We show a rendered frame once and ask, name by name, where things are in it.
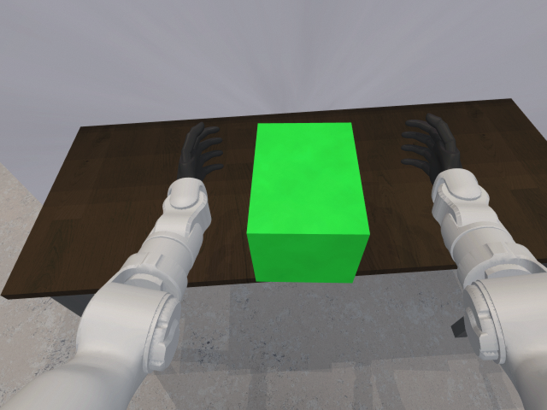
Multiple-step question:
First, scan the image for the robot left upper arm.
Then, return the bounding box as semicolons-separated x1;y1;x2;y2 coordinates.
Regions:
0;282;181;410

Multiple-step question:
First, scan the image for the robot left hand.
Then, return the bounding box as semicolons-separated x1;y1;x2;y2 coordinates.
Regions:
177;122;224;182

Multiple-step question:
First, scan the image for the robot right upper arm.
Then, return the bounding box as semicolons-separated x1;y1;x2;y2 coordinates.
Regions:
463;272;547;410

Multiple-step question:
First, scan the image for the left robot forearm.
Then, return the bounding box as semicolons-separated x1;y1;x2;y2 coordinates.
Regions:
76;178;211;351

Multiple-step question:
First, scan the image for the table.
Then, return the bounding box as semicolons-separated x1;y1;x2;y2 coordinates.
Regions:
0;98;547;337

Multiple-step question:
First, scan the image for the right robot forearm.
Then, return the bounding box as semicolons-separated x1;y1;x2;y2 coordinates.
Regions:
432;168;547;290

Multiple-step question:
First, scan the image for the carton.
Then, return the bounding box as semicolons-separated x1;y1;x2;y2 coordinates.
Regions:
247;123;370;283

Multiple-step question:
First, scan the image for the robot right hand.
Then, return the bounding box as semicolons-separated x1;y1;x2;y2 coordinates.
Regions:
401;113;463;185

